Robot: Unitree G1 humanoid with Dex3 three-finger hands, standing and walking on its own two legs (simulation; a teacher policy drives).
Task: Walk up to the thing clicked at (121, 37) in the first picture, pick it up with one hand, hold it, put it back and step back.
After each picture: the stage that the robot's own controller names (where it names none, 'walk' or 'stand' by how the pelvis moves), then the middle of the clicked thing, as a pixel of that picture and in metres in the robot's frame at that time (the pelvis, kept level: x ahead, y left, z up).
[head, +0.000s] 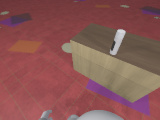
stand; (116, 43) +0.73 -0.21 +0.02
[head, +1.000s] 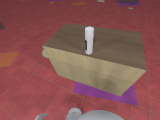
walk; (89, 41) +0.66 +0.08 +0.05
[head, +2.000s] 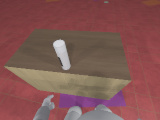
stand; (63, 56) +0.44 +0.23 +0.06
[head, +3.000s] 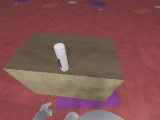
stand; (62, 58) +0.46 +0.24 +0.03
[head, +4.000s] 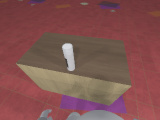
stand; (69, 58) +0.47 +0.20 +0.03
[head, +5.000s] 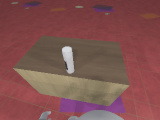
stand; (68, 61) +0.46 +0.20 +0.01
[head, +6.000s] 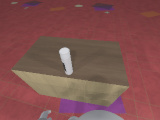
stand; (67, 62) +0.44 +0.21 +0.01
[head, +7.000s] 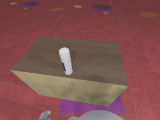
rise first; (66, 62) +0.44 +0.22 +0.01
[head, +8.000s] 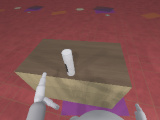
rise first; (69, 63) +0.43 +0.21 +0.02
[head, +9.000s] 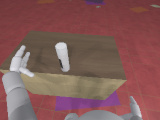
go down; (63, 58) +0.45 +0.20 +0.04
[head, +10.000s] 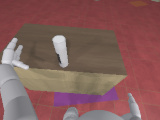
go down; (61, 53) +0.46 +0.20 +0.06
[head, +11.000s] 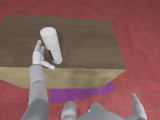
close in; (53, 49) +0.45 +0.22 +0.09
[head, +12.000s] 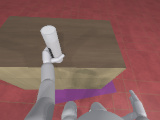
close; (54, 47) +0.47 +0.21 +0.10
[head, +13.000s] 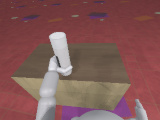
lift; (62, 57) +0.33 +0.17 +0.23
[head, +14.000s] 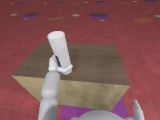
hold; (62, 56) +0.32 +0.18 +0.23
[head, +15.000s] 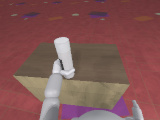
hold; (66, 60) +0.33 +0.16 +0.19
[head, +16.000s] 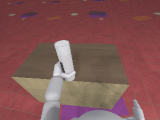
hold; (66, 63) +0.33 +0.16 +0.18
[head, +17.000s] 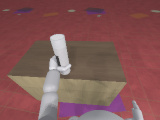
crouch; (62, 56) +0.36 +0.19 +0.18
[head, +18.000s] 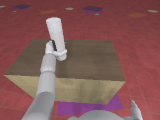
lower; (58, 41) +0.44 +0.21 +0.23
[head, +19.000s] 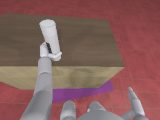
lower; (52, 43) +0.49 +0.21 +0.11
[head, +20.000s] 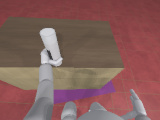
lower; (53, 50) +0.45 +0.21 +0.10
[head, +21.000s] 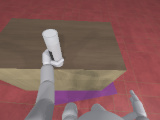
lower; (55, 51) +0.45 +0.21 +0.10
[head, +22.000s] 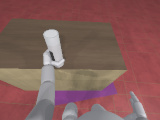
lower; (55, 51) +0.44 +0.21 +0.10
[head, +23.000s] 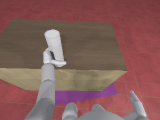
open; (56, 51) +0.45 +0.20 +0.09
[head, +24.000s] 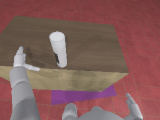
sink last; (60, 52) +0.43 +0.19 +0.09
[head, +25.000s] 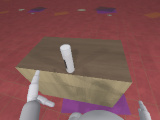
sink last; (68, 60) +0.45 +0.22 +0.06
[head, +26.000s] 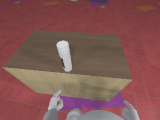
stand; (65, 58) +0.43 +0.20 +0.07
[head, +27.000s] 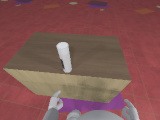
stand; (65, 59) +0.43 +0.20 +0.07
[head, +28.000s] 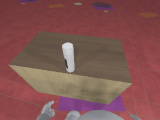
stand; (69, 59) +0.44 +0.19 +0.05
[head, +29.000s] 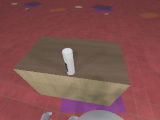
stand; (69, 63) +0.44 +0.19 +0.02
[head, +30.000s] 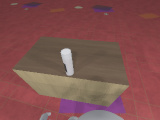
stand; (68, 63) +0.44 +0.20 +0.01
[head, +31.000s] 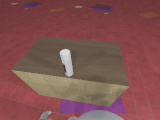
stand; (67, 64) +0.43 +0.21 +0.01
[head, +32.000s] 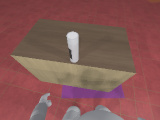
walk; (73, 49) +0.49 +0.15 +0.05
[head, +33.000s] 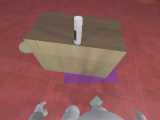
walk; (77, 31) +0.72 +0.17 +0.03
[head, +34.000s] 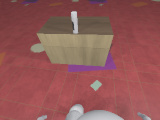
stand; (74, 23) +1.05 +0.30 +0.04
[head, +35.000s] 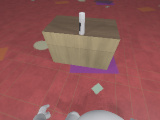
stand; (81, 24) +1.04 +0.17 +0.03
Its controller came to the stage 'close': yes
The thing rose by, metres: 0.21
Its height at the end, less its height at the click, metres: +0.00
